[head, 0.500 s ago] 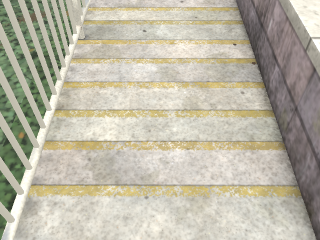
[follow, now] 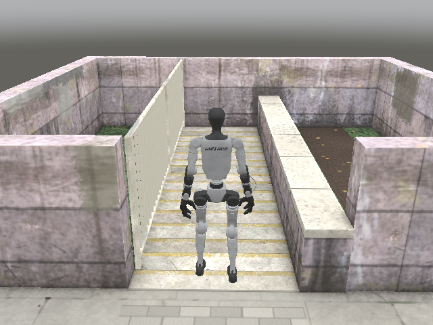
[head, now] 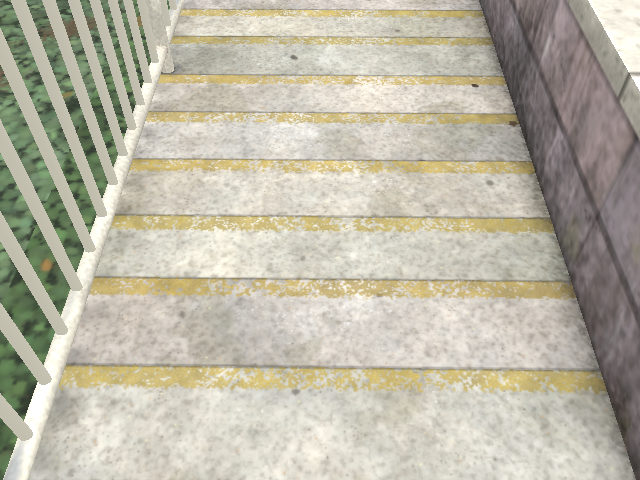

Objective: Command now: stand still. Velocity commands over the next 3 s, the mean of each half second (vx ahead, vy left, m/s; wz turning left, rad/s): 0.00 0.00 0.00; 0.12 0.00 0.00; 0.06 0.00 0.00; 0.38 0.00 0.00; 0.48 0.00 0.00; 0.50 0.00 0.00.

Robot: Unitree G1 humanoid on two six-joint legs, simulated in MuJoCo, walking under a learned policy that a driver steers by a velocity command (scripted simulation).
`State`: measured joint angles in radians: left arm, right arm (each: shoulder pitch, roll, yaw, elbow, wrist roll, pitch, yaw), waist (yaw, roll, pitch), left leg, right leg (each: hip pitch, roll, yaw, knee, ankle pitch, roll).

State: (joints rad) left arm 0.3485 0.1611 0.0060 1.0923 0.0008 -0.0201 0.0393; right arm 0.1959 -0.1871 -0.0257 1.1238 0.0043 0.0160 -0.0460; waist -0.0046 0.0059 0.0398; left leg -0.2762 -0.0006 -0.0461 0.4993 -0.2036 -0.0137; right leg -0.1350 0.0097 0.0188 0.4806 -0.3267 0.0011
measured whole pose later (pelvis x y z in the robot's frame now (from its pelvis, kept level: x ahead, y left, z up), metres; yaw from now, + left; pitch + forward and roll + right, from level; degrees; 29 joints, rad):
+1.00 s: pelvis +0.08 +0.02 +0.00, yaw -1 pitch +0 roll +1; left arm 0.23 0.19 0.02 1.02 -0.01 -0.01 0.05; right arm 0.28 -0.17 0.00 1.09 0.01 -0.04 -0.02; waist -0.01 -0.03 0.03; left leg -0.16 -0.05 0.05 0.47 -0.31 0.05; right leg -0.23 -0.05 0.03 0.52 -0.25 0.03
